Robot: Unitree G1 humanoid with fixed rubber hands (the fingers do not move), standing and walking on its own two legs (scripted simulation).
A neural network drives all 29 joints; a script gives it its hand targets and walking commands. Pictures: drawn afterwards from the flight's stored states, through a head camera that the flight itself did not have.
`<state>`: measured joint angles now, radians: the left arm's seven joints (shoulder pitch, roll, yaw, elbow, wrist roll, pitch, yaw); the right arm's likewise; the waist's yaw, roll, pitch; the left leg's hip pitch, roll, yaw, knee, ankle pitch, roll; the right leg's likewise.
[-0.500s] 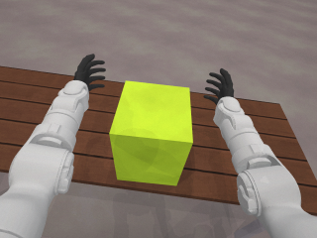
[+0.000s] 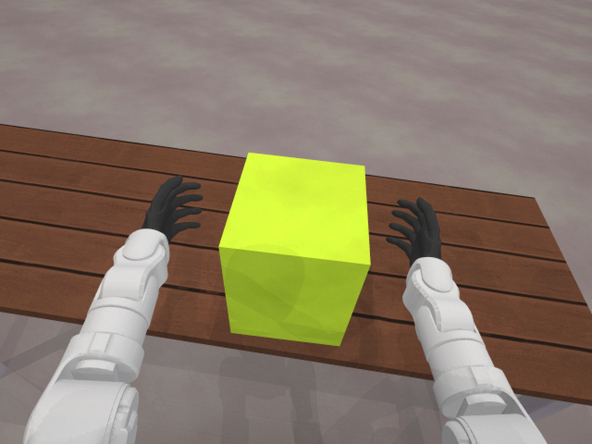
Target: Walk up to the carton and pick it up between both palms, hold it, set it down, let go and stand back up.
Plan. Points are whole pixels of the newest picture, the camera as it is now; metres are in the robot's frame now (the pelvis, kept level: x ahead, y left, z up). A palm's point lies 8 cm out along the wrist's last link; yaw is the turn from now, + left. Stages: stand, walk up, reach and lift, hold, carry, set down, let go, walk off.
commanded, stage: set down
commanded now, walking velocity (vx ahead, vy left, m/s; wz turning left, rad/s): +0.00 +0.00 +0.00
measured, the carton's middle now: (295, 252) +0.44 +0.00 -0.02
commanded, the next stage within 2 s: none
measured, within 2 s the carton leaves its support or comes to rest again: neither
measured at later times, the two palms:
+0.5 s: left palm (146, 301) +0.31 +0.21 +0.03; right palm (427, 319) +0.29 -0.18 +0.03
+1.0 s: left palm (129, 376) +0.22 +0.22 -0.02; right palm (429, 381) +0.22 -0.19 -0.02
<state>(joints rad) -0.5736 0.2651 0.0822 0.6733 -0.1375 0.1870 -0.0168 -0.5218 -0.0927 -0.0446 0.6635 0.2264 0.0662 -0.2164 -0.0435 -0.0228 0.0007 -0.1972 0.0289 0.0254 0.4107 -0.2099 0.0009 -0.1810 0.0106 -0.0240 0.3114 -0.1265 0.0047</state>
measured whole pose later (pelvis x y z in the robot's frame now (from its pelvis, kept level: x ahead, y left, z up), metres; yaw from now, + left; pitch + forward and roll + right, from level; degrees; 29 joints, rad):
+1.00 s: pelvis +0.02 +0.00 +0.00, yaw +1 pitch -3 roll -1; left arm 0.18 0.29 -0.08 0.41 -0.20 -0.29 -0.05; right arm 0.21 -0.05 0.01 0.44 0.15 -0.34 -0.12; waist 0.01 -0.02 0.07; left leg -0.11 0.02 0.01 0.43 -0.27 0.00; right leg -0.10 0.01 -0.02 0.37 -0.21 0.00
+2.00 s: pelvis +0.03 -0.01 +0.00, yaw +0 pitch -4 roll -1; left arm 0.26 0.24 -0.01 0.49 -0.06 -0.02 -0.02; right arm 0.23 -0.15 -0.01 0.66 0.04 -0.27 -0.02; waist 0.02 0.00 0.08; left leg -0.04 0.03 0.03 0.36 -0.25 -0.01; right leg -0.05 0.02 0.01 0.32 -0.20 0.00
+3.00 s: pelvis +0.02 -0.01 +0.00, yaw +0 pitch -2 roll +0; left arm 0.21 0.20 -0.01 0.57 0.01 0.05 0.01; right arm 0.20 -0.22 -0.04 0.72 -0.02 -0.12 0.00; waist 0.02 0.00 0.03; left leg -0.14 0.03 0.04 0.44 -0.26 -0.01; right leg -0.16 0.02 0.00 0.42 -0.22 -0.01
